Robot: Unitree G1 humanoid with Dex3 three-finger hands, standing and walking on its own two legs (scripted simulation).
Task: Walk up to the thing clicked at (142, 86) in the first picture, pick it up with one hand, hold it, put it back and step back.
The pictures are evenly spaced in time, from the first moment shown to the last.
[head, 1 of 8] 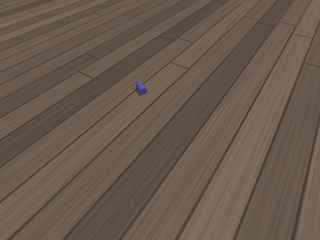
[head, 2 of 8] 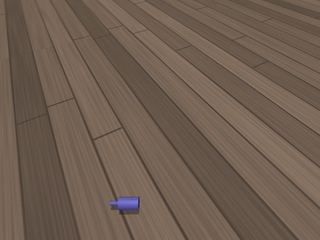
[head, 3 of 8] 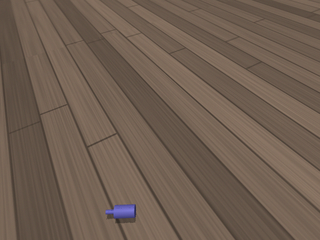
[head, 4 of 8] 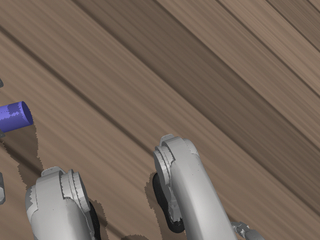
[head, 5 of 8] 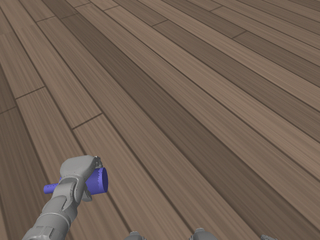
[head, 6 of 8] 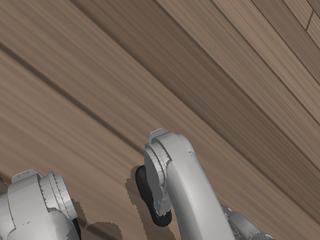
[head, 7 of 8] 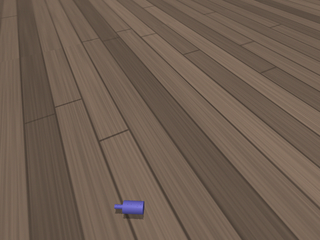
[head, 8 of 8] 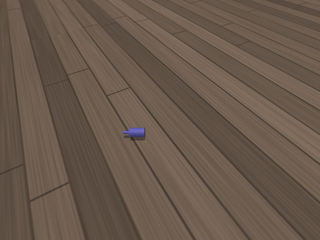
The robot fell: no
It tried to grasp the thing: yes
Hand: left
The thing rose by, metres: 0.66
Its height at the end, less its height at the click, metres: +0.00
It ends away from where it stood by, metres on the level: 0.01
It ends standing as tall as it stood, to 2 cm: yes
